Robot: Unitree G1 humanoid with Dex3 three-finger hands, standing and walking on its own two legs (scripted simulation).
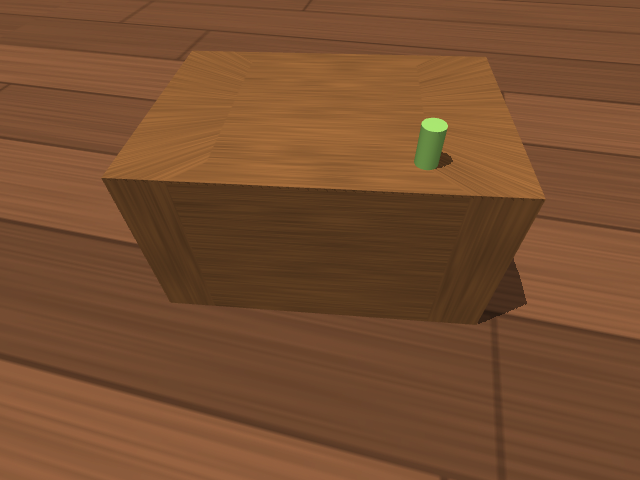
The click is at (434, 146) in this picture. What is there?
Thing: squat round
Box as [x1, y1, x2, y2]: [414, 118, 447, 169]
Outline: 438,118 427,118 423,120 421,123 414,163 418,167 423,169 432,169 436,167 438,163 447,124 443,120
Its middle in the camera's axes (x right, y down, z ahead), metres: +0.28 -0.23 +1.00
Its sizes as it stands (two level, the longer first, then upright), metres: 0.063 0.063 0.115
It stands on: a support 0.60 m high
